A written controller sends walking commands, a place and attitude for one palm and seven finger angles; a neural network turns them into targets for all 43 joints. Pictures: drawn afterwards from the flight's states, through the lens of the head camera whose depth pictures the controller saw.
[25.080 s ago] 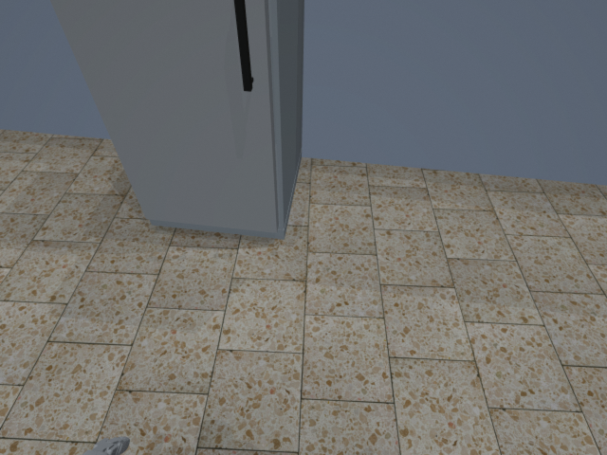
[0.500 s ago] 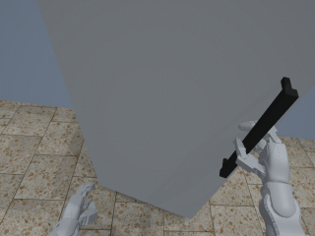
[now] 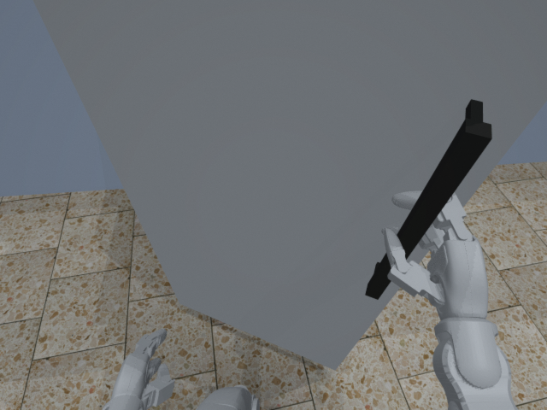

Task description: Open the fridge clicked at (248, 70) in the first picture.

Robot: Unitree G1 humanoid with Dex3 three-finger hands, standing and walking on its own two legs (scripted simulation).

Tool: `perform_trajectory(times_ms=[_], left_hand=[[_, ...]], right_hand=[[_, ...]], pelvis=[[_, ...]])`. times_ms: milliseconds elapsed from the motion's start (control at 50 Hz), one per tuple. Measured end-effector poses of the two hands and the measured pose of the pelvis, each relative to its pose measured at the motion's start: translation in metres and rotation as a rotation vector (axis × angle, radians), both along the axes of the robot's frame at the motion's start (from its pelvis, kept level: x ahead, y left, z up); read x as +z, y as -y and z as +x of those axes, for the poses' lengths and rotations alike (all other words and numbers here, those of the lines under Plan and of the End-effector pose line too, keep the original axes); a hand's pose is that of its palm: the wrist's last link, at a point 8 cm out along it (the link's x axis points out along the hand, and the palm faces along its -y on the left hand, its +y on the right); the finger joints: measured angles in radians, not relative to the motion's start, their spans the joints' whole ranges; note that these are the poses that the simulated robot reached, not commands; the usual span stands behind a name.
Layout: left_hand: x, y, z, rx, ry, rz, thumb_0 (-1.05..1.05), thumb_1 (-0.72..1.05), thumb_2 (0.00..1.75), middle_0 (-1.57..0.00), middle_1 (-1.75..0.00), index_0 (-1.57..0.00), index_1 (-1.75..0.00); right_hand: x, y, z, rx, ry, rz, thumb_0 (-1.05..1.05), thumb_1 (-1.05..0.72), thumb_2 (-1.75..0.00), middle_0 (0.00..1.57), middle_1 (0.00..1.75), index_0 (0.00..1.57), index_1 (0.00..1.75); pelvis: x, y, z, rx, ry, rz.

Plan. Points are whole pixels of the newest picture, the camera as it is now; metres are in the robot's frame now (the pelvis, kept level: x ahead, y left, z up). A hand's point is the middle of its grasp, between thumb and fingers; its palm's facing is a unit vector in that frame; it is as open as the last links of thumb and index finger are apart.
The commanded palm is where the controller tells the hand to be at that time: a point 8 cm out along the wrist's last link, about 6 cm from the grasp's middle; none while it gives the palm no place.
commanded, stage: walk backward, drawing the door open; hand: right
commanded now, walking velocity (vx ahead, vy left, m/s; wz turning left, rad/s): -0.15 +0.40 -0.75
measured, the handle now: (410, 223) +0.32 -0.12 +0.15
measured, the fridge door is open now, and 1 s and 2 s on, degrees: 29 65 74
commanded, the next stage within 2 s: stop walking and hold the door back in 1.12 s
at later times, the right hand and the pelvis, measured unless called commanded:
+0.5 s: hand (314, 383) +0.14 -0.01 +0.14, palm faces +0.37 +0.90 -0.23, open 6.9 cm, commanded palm +0.09 -0.04 +0.15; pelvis -0.06 +0.20 -0.01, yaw -23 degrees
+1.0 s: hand out of the picture +0.05 +0.12 +0.14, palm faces +0.79 +0.56 -0.26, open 6.6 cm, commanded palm -0.01 +0.11 +0.15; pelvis -0.02 +0.44 -0.01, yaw -46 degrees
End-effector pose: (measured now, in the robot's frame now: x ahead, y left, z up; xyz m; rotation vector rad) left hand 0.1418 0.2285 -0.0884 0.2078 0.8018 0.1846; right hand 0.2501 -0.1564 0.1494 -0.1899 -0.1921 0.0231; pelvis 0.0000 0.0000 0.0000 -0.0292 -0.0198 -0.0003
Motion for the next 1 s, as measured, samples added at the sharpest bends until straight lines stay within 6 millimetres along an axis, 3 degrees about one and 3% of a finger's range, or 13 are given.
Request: perform_trajectory(times_ms=[140,260,380,440,500,620,720,840,940,1000], left_hand=[[0.001,-0.008,-0.006,-0.159,-0.013,-0.089,0.02,0.9,0.9,-0.2,-0.3,-0.21,-0.3],[-0.01,-0.048,0.013,-0.225,0.013,-0.122,0.02,0.9,0.9,-0.2,-0.3,-0.21,-0.3],[0.007,-0.09,0.03,-0.311,0.048,-0.02,0.02,0.9,0.9,-0.2,-0.3,-0.21,-0.3],[0.008,-0.105,0.04,-0.369,0.129,0.018,0.02,0.91,0.9,-0.2,-0.3,-0.2,-0.3],[0.005,-0.118,0.038,-0.441,0.097,0.017,0.01,0.91,0.9,-0.2,-0.3,-0.2,-0.3],[0.003,-0.152,0.038,-0.578,0.005,-0.043,0.02,0.9,0.9,-0.2,-0.3,-0.21,-0.3],[-0.016,-0.187,0.064,-0.638,-0.02,-0.079,0.02,0.9,0.9,-0.2,-0.3,-0.21,-0.3],[0.002,-0.22,0.095,-0.687,0.017,-0.023,0.02,0.9,0.9,-0.2,-0.3,-0.21,-0.3],[0.006,-0.234,0.116,-0.778,0.129,0.018,0.02,0.91,0.9,-0.2,-0.3,-0.2,-0.3],[0.008,-0.246,0.117,-0.848,0.074,0.023,0.01,0.91,0.9,-0.2,-0.3,-0.2,-0.3]], right_hand=[[0.004,-0.023,-0.044,-0.096,-0.036,-0.03,-0.03,-0.66,-0.74,0.39,1.33,0.24,1.29],[0.004,-0.05,-0.083,-0.247,-0.027,-0.053,-0.04,-0.63,-0.77,0.41,1.36,0.25,1.31],[0.004,-0.075,-0.119,-0.299,-0.029,-0.053,-0.04,-0.62,-0.77,0.41,1.36,0.26,1.32],[-0.001,-0.088,-0.135,-0.321,0.034,-0.043,-0.05,-0.62,-0.77,0.42,1.37,0.24,1.28],[-0.004,-0.103,-0.149,-0.379,0.065,-0.056,-0.06,-0.64,-0.78,0.43,1.38,0.21,1.25],[0.001,-0.14,-0.179,-0.565,-0.009,-0.054,-0.05,-0.65,-0.79,0.41,1.34,0.21,1.29],[0.001,-0.175,-0.202,-0.749,-0.008,-0.085,-0.05,-0.64,-0.81,0.42,1.36,0.21,1.3],[0.005,-0.212,-0.229,-0.833,-0.05,-0.083,-0.05,-0.63,-0.8,0.43,1.37,0.25,1.34],[-0.002,-0.24,-0.248,-0.871,0.043,-0.101,-0.06,-0.61,-0.8,0.44,1.38,0.26,1.34],[-0.002,-0.26,-0.256,-0.937,0.051,-0.104,-0.06,-0.61,-0.81,0.44,1.39,0.27,1.35]], pelvis=[[0.012,-0.053,-0.026,-0.103,0.009,0.048],[0.002,-0.109,-0.041,-0.197,0.022,0.041],[0.007,-0.148,-0.052,-0.324,0.012,0.012],[-0.01,-0.167,-0.059,-0.37,-0.009,0.037],[-0.009,-0.201,-0.065,-0.406,0.028,0.004],[0.007,-0.269,-0.056,-0.514,0.037,0.067],[-0.005,-0.326,-0.041,-0.591,0.029,0.038],[0.007,-0.37,-0.036,-0.698,0.029,-0.004],[-0.013,-0.406,-0.031,-0.777,0.014,0.031],[-0.006,-0.438,-0.021,-0.808,0.049,0.011]])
